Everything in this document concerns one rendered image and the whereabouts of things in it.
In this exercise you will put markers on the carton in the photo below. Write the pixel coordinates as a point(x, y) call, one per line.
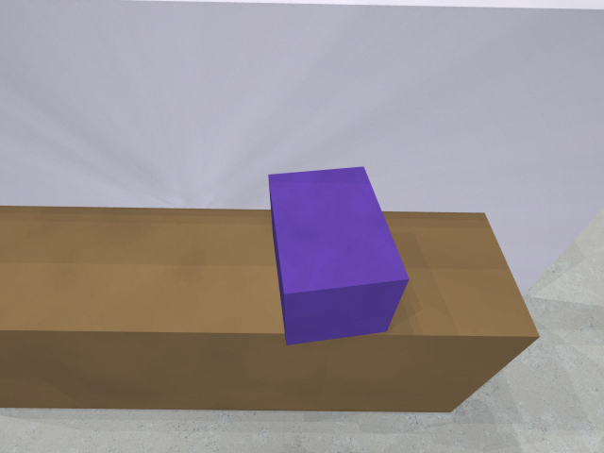
point(339, 271)

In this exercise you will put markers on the pedestal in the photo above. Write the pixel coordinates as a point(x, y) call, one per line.
point(179, 309)

